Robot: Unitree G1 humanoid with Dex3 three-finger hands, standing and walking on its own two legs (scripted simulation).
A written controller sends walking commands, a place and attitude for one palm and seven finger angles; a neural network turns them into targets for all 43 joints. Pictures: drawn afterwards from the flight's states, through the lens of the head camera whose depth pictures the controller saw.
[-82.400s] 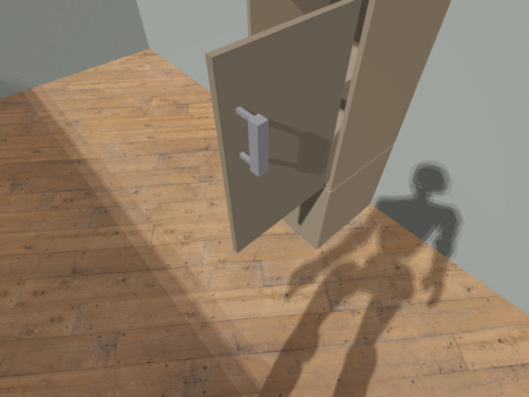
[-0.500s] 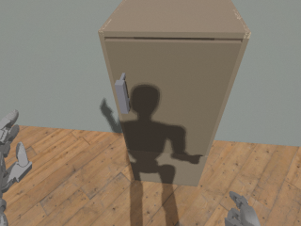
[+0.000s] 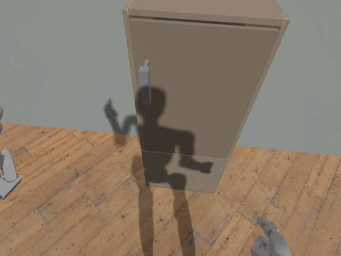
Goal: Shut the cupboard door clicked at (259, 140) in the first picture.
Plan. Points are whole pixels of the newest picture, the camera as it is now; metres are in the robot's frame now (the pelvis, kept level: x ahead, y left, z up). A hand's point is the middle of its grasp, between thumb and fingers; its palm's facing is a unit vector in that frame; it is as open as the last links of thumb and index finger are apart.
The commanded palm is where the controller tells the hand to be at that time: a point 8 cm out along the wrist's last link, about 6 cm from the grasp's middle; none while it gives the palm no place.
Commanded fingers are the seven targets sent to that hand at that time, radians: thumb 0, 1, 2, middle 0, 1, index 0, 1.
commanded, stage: step back with the hand held close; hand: left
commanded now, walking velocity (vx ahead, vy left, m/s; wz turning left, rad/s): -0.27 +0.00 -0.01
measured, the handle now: (146, 82) +0.59 +0.12 +0.08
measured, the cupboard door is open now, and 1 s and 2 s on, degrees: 0 0 0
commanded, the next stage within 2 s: stop stepping back and stand still in 0.70 s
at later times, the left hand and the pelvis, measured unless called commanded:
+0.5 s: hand out of the picture +0.13 +0.28 +0.19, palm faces +0.45 -0.79 -0.43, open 7.4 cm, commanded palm +0.08 +0.30 +0.19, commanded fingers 0.00 0.90 0.90 -0.20 -0.30 -0.20 -0.30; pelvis -0.07 +0.01 +0.00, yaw -2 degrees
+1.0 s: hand out of the picture +0.05 +0.32 +0.18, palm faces +0.38 -0.82 -0.42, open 7.4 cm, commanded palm -0.04 +0.36 +0.19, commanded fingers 0.00 0.90 0.90 -0.20 -0.30 -0.20 -0.30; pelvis -0.17 +0.06 -0.01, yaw +1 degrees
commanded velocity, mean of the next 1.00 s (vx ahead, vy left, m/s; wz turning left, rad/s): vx -0.28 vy -0.02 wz -0.01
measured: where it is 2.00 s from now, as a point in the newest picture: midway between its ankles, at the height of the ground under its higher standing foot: outside the picture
